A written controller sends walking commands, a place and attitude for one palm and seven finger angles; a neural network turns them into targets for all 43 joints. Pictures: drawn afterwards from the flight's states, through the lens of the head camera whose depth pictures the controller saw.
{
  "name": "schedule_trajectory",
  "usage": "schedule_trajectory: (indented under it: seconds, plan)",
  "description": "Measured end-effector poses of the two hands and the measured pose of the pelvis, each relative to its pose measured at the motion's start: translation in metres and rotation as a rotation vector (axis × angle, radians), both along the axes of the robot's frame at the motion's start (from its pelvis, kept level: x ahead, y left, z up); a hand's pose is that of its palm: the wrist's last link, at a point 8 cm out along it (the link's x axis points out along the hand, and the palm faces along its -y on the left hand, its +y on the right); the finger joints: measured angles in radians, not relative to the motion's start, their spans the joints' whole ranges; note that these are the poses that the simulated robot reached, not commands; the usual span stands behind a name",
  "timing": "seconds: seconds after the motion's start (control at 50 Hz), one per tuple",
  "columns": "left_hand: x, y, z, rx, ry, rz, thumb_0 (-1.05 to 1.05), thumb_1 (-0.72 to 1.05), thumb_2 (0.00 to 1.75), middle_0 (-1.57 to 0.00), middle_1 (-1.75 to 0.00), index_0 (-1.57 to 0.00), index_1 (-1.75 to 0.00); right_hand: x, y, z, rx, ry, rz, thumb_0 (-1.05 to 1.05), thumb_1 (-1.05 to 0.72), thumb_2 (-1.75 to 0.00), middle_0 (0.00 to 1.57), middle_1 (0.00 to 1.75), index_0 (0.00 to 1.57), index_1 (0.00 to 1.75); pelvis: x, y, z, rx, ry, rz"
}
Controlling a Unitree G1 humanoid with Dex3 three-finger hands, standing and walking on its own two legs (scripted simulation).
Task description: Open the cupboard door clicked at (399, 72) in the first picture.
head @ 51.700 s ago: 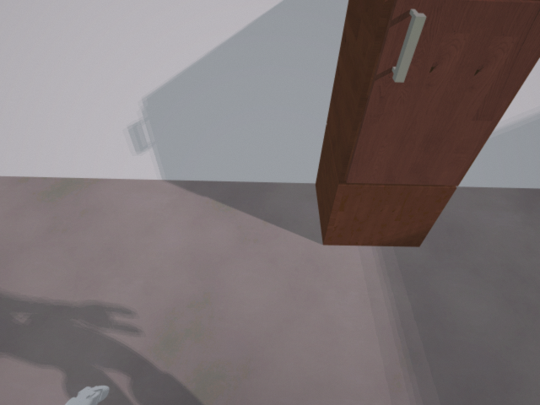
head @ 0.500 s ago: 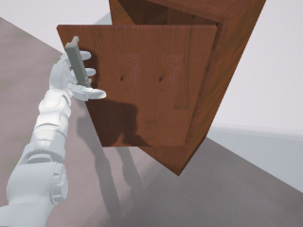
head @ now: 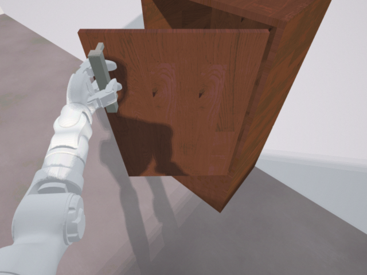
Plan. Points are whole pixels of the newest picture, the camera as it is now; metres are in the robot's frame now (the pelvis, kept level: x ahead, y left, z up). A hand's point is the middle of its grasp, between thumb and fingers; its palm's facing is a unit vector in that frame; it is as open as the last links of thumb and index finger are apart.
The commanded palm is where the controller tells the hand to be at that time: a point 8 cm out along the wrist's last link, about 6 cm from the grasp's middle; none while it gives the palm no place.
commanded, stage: close the thumb around the handle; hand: left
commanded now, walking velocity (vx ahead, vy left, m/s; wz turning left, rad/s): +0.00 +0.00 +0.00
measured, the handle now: (106, 79) +0.52 +0.18 +0.16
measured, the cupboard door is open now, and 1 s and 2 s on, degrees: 41 69 80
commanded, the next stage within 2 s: pull the door open along its arc in 0.04 s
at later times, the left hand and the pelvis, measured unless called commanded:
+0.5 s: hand (110, 107) +0.41 +0.15 +0.16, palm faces -0.04 -1.00 +0.00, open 6.3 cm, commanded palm +0.36 +0.21 +0.16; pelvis +0.01 -0.01 +0.01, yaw -3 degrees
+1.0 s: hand (135, 150) +0.30 +0.09 +0.17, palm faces +0.32 -0.94 +0.05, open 6.4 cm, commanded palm +0.24 +0.14 +0.16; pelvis +0.02 -0.04 +0.01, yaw -1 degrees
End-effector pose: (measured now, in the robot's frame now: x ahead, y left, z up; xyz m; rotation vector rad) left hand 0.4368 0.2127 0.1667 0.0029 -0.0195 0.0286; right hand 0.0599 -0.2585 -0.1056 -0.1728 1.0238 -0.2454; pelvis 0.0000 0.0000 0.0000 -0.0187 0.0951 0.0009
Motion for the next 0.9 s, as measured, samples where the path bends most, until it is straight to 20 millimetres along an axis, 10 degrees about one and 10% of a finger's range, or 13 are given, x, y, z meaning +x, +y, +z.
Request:
schedule_trajectory:
  seconds: [0.42,0.9]
  plan:
    - [-0.02,-0.001,-0.002,0.001,-0.033,-0.043,0.0,0.69,0.76,-0.35,-1.35,-0.31,-1.33,0.0,-0.01,0.005,0.008,-0.049,-0.055,0.01,-0.91,-0.9,0.2,0.3,0.2,0.3,0.009,-0.006,0.004,0.014,-0.023,-0.043]
    - [-0.161,-0.068,-0.003,-0.077,-0.005,0.209,0.0,0.63,0.75,-0.36,-1.28,-0.33,-1.29,0.16,0.025,0.069,0.116,-0.443,0.197,0.01,-0.91,-0.9,0.2,0.3,0.2,0.3,0.015,-0.032,0.009,0.032,-0.135,-0.03]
